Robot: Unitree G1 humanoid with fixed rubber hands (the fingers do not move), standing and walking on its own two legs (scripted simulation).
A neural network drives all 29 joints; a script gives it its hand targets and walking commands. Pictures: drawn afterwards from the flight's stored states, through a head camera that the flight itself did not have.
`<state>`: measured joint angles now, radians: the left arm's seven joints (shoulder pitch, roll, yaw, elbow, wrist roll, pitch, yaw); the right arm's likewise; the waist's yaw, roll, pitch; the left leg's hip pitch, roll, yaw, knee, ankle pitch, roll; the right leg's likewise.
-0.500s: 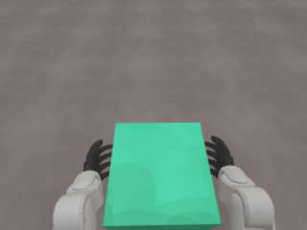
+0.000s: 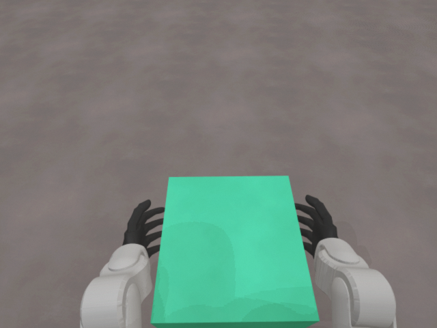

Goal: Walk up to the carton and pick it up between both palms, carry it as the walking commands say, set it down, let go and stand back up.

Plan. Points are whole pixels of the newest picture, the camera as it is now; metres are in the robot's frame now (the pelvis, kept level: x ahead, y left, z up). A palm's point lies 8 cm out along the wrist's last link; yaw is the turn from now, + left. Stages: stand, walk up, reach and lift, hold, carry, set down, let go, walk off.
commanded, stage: carry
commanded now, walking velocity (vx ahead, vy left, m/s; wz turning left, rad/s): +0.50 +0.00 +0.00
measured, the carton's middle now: (228, 264) +0.24 +0.01 -0.01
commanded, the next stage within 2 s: none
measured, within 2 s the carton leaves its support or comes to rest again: neither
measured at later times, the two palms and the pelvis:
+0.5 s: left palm (160, 102) +0.59 +0.16 +0.09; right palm (283, 106) +0.56 -0.13 +0.09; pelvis +0.34 +0.04 +0.01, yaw -4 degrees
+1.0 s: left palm (164, 43) +0.91 +0.19 +0.08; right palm (255, 41) +0.90 -0.10 +0.08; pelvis +0.67 +0.05 -0.01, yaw -2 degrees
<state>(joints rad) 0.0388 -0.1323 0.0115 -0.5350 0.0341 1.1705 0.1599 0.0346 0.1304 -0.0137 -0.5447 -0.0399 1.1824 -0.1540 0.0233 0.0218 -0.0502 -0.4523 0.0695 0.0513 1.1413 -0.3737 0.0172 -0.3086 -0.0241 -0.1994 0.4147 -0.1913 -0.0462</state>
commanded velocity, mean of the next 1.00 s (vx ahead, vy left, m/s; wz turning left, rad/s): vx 0.50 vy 0.00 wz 0.00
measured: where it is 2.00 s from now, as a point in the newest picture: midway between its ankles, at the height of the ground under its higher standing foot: (215, 145)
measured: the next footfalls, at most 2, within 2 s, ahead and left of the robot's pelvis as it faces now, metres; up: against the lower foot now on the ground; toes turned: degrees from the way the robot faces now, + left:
left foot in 0.24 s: +0.32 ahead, +0.13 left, +0.00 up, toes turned +8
right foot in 0.60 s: +0.54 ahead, -0.10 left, +0.00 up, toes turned -10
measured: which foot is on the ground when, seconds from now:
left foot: up 0.00-0.22, down 0.24-0.64, up 0.66-0.92, down 0.94-1.00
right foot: down 0.00-0.26, up 0.28-0.58, down 0.60-0.94, up 0.96-1.00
